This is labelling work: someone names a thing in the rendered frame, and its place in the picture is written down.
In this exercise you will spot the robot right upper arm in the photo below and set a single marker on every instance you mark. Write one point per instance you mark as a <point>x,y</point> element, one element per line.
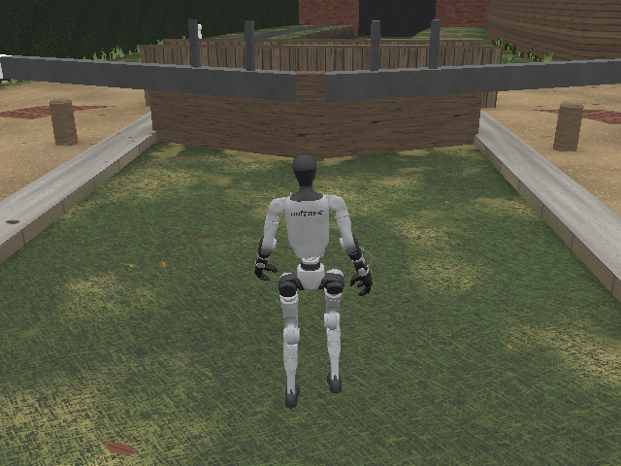
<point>337,204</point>

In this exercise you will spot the robot left upper arm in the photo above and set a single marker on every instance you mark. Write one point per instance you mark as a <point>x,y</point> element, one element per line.
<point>271,223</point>

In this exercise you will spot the robot left forearm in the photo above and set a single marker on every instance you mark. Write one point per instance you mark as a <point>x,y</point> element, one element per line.
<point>262,256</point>

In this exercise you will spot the right robot hand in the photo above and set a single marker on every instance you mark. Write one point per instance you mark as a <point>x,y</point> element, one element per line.
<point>365,280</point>

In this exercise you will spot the robot right shin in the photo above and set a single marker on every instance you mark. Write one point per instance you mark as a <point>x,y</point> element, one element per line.
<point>334,347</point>

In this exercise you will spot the left robot hand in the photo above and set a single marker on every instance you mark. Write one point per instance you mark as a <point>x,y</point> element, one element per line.
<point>268,267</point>

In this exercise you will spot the robot right forearm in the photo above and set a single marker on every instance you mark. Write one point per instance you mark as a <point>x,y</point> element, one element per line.
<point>357,259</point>

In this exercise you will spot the robot right foot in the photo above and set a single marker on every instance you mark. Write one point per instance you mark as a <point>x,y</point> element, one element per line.
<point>335,385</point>

